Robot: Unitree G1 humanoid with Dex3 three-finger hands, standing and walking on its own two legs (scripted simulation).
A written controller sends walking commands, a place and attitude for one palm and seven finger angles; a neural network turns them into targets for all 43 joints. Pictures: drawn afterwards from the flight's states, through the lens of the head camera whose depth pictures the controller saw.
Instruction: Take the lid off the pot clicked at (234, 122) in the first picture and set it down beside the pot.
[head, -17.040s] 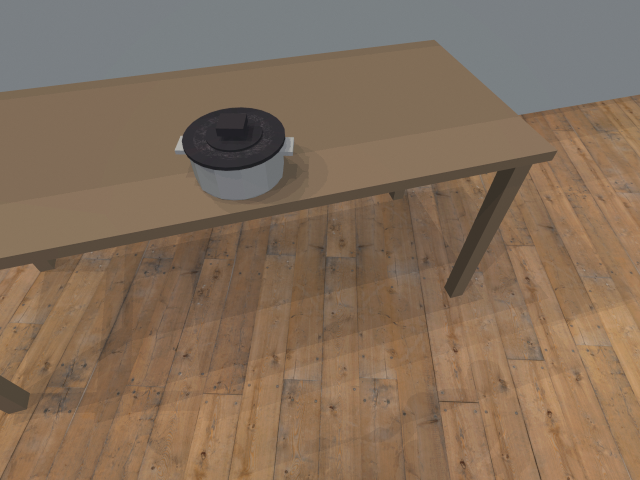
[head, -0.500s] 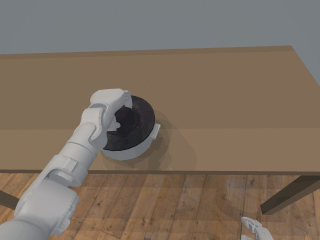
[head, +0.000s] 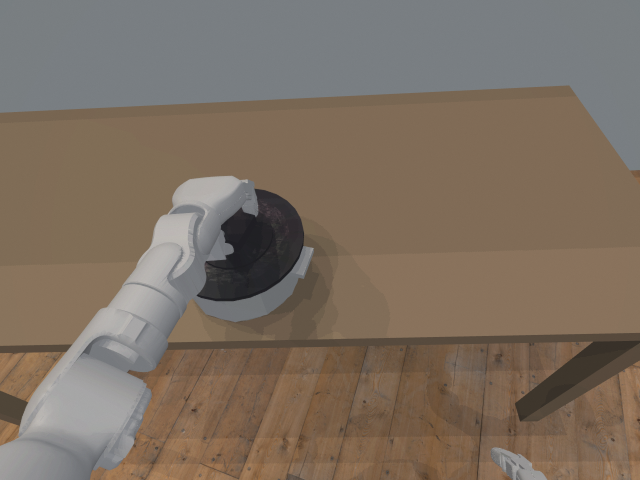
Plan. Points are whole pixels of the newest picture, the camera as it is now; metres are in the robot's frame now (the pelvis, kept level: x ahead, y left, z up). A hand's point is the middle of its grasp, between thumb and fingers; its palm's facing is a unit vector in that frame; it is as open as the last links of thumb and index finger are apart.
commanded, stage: lift the lid straight up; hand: left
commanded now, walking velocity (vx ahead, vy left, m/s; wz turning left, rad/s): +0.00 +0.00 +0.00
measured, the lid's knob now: (231, 228) +0.45 +0.14 +0.03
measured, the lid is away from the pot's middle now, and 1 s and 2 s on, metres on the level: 0.01 0.02 0.02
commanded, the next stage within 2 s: move the lid sideways beside the pot in 1.78 s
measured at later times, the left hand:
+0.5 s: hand (217, 212) +0.43 +0.14 +0.10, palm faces -0.30 -0.05 -0.95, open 8.8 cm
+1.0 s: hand (213, 193) +0.42 +0.13 +0.14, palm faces -0.26 -0.04 -0.97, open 8.8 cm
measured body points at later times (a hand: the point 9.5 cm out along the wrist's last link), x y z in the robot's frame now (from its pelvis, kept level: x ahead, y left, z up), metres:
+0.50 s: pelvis +0.00 +0.00 +0.00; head +0.03 -0.03 +0.45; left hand +0.44 +0.14 +0.15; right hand +0.15 -0.24 -0.13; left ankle -0.01 +0.14 -0.74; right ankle -0.03 -0.15 -0.74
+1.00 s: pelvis -0.01 +0.00 +0.00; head +0.02 -0.04 +0.45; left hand +0.43 +0.13 +0.19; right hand +0.15 -0.24 -0.12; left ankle -0.01 +0.14 -0.74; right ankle -0.03 -0.15 -0.74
